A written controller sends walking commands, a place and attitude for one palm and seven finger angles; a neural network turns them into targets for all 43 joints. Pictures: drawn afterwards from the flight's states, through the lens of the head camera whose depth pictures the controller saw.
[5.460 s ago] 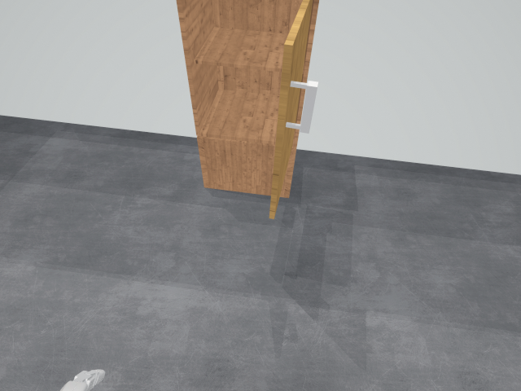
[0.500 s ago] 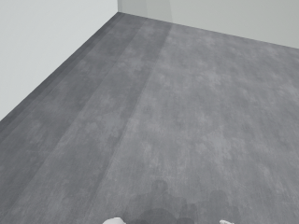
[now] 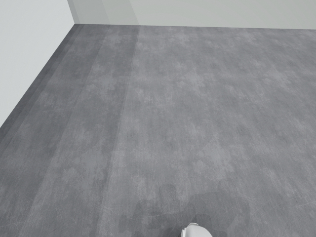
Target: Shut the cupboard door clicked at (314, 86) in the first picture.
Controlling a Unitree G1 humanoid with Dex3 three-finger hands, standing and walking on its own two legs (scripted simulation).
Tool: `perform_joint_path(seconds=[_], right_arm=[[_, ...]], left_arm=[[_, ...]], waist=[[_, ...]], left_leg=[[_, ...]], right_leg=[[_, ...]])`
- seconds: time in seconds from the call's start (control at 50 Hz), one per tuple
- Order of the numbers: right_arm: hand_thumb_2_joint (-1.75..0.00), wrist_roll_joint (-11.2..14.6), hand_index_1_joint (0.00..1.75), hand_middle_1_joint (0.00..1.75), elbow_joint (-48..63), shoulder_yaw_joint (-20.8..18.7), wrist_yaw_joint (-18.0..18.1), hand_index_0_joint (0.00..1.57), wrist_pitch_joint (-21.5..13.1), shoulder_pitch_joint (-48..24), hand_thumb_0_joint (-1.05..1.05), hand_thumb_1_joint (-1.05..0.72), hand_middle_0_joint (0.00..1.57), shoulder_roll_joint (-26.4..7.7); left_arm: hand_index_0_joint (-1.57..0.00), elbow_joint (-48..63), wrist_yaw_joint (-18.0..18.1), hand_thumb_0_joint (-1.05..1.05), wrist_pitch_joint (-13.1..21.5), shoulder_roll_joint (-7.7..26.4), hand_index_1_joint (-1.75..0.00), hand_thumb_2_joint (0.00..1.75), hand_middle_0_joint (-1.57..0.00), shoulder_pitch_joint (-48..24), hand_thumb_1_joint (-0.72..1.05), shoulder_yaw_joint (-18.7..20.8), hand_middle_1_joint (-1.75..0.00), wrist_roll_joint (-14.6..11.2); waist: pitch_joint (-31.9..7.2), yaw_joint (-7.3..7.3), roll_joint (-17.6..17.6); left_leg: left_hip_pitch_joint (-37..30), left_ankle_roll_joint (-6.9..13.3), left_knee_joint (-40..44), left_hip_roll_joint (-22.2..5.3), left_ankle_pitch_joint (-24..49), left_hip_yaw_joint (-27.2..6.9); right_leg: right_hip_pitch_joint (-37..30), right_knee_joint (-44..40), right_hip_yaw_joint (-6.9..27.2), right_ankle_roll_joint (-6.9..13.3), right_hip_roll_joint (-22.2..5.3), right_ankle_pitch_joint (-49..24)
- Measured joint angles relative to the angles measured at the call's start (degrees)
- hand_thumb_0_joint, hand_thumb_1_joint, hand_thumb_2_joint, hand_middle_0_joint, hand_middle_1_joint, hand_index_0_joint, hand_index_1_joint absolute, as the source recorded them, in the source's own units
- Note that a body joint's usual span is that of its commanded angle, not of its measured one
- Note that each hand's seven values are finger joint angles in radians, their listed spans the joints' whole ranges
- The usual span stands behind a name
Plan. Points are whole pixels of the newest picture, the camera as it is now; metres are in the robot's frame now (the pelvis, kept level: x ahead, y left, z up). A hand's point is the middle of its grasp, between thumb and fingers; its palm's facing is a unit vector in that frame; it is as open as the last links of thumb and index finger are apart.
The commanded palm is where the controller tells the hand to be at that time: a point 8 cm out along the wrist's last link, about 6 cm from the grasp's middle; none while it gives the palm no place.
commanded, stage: walk around to get in front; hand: left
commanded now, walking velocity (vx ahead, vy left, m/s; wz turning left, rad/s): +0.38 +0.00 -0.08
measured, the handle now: out of the picture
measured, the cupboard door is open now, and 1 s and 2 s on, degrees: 85 85 85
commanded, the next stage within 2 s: walk to a spot facing it in 0.68 s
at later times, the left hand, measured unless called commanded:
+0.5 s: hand out of the picture +0.15 +0.13 -0.17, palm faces +0.16 -0.97 -0.16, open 7.3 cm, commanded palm none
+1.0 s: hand (98, 149) +0.45 +0.23 -0.16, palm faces +0.18 -0.97 -0.18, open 7.3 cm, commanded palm none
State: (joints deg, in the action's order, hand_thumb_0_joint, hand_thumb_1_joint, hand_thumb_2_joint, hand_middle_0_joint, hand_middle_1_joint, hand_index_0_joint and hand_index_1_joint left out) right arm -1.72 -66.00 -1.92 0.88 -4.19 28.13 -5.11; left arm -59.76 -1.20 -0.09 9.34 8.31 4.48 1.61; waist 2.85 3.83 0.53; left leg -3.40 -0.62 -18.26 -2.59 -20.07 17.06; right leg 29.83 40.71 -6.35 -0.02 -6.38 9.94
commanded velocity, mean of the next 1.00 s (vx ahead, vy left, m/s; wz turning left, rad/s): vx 0.27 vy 0.00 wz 0.18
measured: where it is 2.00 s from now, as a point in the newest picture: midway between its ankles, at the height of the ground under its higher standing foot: (154, 200)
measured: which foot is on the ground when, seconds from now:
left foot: down 0.00-0.08, up 0.10-0.62, down 0.64-1.00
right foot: up 0.00-0.06, down 0.08-0.66, up 0.68-1.00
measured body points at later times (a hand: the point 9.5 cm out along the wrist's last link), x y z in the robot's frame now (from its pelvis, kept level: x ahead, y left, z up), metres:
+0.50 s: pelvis +0.20 -0.03 +0.00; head +0.21 -0.03 +0.45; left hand +0.14 +0.18 -0.15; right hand +0.31 -0.27 -0.14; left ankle +0.31 +0.12 -0.69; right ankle +0.14 -0.11 -0.74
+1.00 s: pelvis +0.38 +0.03 +0.01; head +0.39 +0.05 +0.45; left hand +0.44 +0.28 -0.15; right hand +0.40 -0.19 -0.15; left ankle +0.36 +0.11 -0.74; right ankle +0.47 -0.11 -0.69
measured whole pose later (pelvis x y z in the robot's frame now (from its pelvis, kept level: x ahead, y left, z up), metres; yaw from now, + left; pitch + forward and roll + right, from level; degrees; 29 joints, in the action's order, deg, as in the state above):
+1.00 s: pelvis +0.38 +0.03 +0.01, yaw +8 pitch -1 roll +0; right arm -0.9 -62.1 -2.2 0.9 -2.5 18.7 -7.7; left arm -57.8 0.9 0.6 10.3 8.8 4.0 1.1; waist 2.5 1.1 1.9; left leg 8.3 3.3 -23.6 0.5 -14.1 7.5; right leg 28.3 49.3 -3.3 -3.6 -7.0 13.4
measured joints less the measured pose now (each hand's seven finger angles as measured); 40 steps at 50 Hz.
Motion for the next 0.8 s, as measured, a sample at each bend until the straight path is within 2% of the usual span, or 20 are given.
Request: perform_joint_path(seconds=[0.04, 0.08, 0.1, 0.14, 0.16, 0.18, 0.22, 0.3, 0.4, 0.5, 0.6, 0.64, 0.66, 0.7, 0.74, 0.8], right_arm=[[-0.9, -0.03, 0.3, 0.3, -0.75, 0.09, -0.04, 0.2, 0.25, 1.16, 0.0, -0.91, 0.2, 0.15], [-0.9, 0.31, 0.3, 0.3, -1.82, 0.11, -0.33, 0.2, 0.73, 2.32, 0.0, -0.91, 0.2, 0.51], [-0.9, 0.63, 0.3, 0.3, -2.32, 0.15, -0.51, 0.2, 1.31, 1.94, 0.0, -0.91, 0.2, 0.59], [-0.9, 1.09, 0.3, 0.3, -2.46, 0.07, -0.8, 0.2, 2.36, 0.35, 0.0, -0.91, 0.2, 0.49], [-0.9, 1.15, 0.3, 0.3, -2.24, -0.2, -0.85, 0.2, 2.63, -0.64, 0.0, -0.91, 0.2, 0.29], [-0.9, 1.1, 0.3, 0.3, -1.81, -0.46, -0.82, 0.2, 2.82, -1.8, 0.01, -0.91, 0.2, -0.06], [-0.9, 0.79, 0.3, 0.3, -0.26, -1.02, -0.6, 0.2, 3.03, -4.46, 0.01, -0.91, 0.2, -0.99], [-0.9, 0.21, 0.3, 0.3, 3.6, -1.99, -0.67, 0.2, 3.08, -10.18, 0.0, -0.91, 0.19, -3.14], [-0.9, 0.11, 0.3, 0.3, 6.75, -2.79, -1.3, 0.2, 3.27, -15.49, 0.01, -0.93, 0.19, -5.63], [-0.9, 0.24, 0.3, 0.3, 8.18, -2.34, -2.31, 0.19, 3.53, -19.38, 0.0, -0.93, 0.19, -6.19], [-0.9, 0.27, 0.3, 0.3, 9.04, -1.39, -2.74, 0.2, 3.13, -22.45, 0.0, -0.92, 0.19, -5.26], [-0.9, 0.06, 0.3, 0.3, 9.78, -0.94, -2.59, 0.2, 2.0, -22.86, 0.0, -0.92, 0.19, -4.9], [-0.9, -0.16, 0.3, 0.3, 10.06, -0.89, -2.34, 0.2, 1.18, -23.01, 0.0, -0.92, 0.19, -4.69], [-0.9, 0.1, 0.3, 0.3, 10.24, -0.56, -1.75, 0.2, 0.26, -22.6, 0.0, -0.91, 0.19, -4.06], [-0.9, 0.35, 0.3, 0.3, 9.5, -0.24, -1.23, 0.2, 0.15, -21.04, 0.0, -0.91, 0.19, -3.11], [-0.9, 1.44, 0.3, 0.3, 9.2, -1.92, 0.54, 0.21, -0.77, -18.73, -0.03, -0.96, 0.2, -2.98]], left_arm=[[-0.2, 0.55, -0.07, 0.0, 0.75, -0.36, -0.3, 0.9, -0.2, -1.42, 0.92, -0.28, -0.3, 0.01], [-0.2, 1.26, -0.06, 0.0, 2.49, -0.55, -0.3, 0.9, -0.2, -2.34, 0.91, -0.52, -0.3, 0.21], [-0.2, 1.5, 0.13, 0.0, 3.47, -0.83, -0.3, 0.9, -0.2, -2.79, 0.91, -0.49, -0.3, 0.22], [-0.2, 1.68, 0.41, 0.0, 4.61, -1.31, -0.3, 0.9, -0.2, -2.78, 0.91, -0.7, -0.3, -0.32], [-0.2, 1.52, 0.59, 0.0, 4.72, -1.57, -0.3, 0.9, -0.2, -2.31, 0.91, -0.78, -0.3, -0.55], [-0.2, 1.23, 0.83, 0.0, 4.72, -1.83, -0.3, 0.9, -0.2, -1.53, 0.91, -0.91, -0.3, -0.71], [-0.21, 1.24, 1.98, -0.02, 5.43, -1.99, -0.3, 0.9, -0.2, 0.22, 0.94, 0.23, -0.3, -1.68], [-0.21, -0.1, 2.47, -0.04, 5.79, -0.36, -0.3, 0.9, -0.21, 3.79, 0.96, 0.04, -0.3, -0.78], [-0.2, -3.06, 2.03, -0.03, 5.4, -0.73, -0.3, 0.9, -0.2, 9.21, 0.94, -1.06, -0.3, -0.48], [-0.2, -5.1, 1.86, -0.01, 5.37, -1.87, -0.3, 0.9, -0.2, 13.77, 0.93, -2.13, -0.3, -0.37], [-0.2, -6.96, 1.85, 0.0, 4.75, -2.65, -0.3, 0.9, -0.2, 17.42, 0.92, -2.59, -0.3, -0.2], [-0.2, -7.84, 1.72, 0.0, 4.32, -3.0, -0.3, 0.9, -0.2, 19.12, 0.91, -2.63, -0.3, -0.35], [-0.2, -8.35, 1.56, 0.0, 3.78, -3.2, -0.3, 0.9, -0.2, 19.22, 0.91, -2.6, -0.3, -0.59], [-0.2, -8.61, 1.26, 0.0, 2.61, -3.1, -0.3, 0.9, -0.2, 18.22, 0.91, -2.58, -0.3, -0.88], [-0.2, -8.21, 1.18, 0.0, 1.98, -2.47, -0.3, 0.9, -0.2, 16.58, 0.91, -2.07, -0.3, -0.85], [-0.2, -6.32, 1.21, 0.01, 1.54, -1.25, -0.3, 0.9, -0.2, 13.59, 0.91, -1.07, -0.3, -0.39]], waist=[[0.51, 0.66, -0.78], [0.79, 0.3, -1.34], [1.21, -0.12, -1.75], [1.74, -0.49, -1.79], [1.61, -0.8, -1.7], [1.24, -1.17, -1.63], [0.28, -1.83, -1.85], [-1.69, -2.38, -2.41], [-3.11, -3.03, -2.75], [-1.92, -5.05, -1.8], [0.52, -7.58, -0.36], [1.1, -7.69, 0.1], [1.6, -7.33, 0.2], [2.83, -7.02, 0.18], [2.87, -6.65, 0.26], [2.06, -5.68, 1.0]], left_leg=[[-0.73, -1.42, -2.39, -1.28, -2.79, 0.37], [0.98, -2.19, -10.59, -3.6, -6.84, -0.05], [4.17, -1.79, -19.39, -4.72, -8.03, -2.14], [12.5, -0.55, -38.75, -4.2, -8.44, -8.38], [16.31, -0.1, -45.69, -3.89, -6.55, -10.18], [19.77, 0.16, -50.06, -3.89, -4.2, -11.19], [25.85, 0.21, -52.82, -4.57, 0.16, -12.48], [34.07, -0.65, -48.59, -6.01, 5.86, -13.25], [38.15, -1.74, -40.56, -6.79, 11.1, -13.31], [36.64, -1.52, -29.09, -6.42, 12.6, -12.21], [31.3, 0.6, -20.17, -4.04, 8.94, -10.0], [27.02, 2.06, -15.56, -2.31, 9.81, -8.68], [26.88, 3.17, -16.72, -1.75, 10.39, -8.34], [25.62, 4.64, -19.48, -1.12, 7.05, -7.56], [22.51, 4.95, -17.8, -0.55, 5.28, -6.73], [17.63, 4.52, -12.35, 0.58, 6.03, -5.32]], right_leg=[[-2.8, -4.29, -1.25, 1.23, 1.58, 1.51], [-6.22, -8.02, -2.49, 2.92, 3.17, -0.75], [-5.97, -5.88, -2.88, 3.78, 3.7, -0.2], [-7.48, -4.0, -3.68, 4.71, 4.01, 2.93], [-9.07, -4.79, -4.03, 4.81, 4.17, 3.84], [-10.78, -6.29, -4.27, 4.54, 4.39, 4.05], [-13.98, -10.05, -4.83, 4.33, 5.14, 3.53], [-19.11, -16.24, -5.49, 4.55, 6.31, 2.9], [-24.6, -20.81, -6.28, 3.77, 7.08, 3.99], [-29.33, -22.9, -7.4, 2.22, 6.94, 6.47], [-32.88, -21.22, -8.16, -0.5, 5.2, 11.09], [-31.84, -14.59, -7.87, -1.62, 3.17, 15.13], [-29.04, -6.87, -7.03, -1.38, 1.7, 16.08], [-21.13, 12.52, -1.56, -0.46, 1.19, 17.72], [-13.71, 24.98, 1.39, 0.07, 1.02, 15.49], [-5.02, 29.44, 3.43, -0.22, -0.2, 9.67]])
